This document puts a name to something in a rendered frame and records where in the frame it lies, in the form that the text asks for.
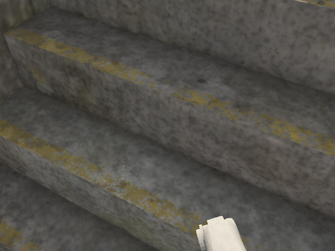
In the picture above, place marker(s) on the right robot thigh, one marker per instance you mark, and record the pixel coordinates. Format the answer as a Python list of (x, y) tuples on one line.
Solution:
[(219, 235)]

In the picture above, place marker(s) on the robot right shin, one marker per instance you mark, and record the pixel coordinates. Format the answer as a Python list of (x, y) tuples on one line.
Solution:
[(230, 219)]

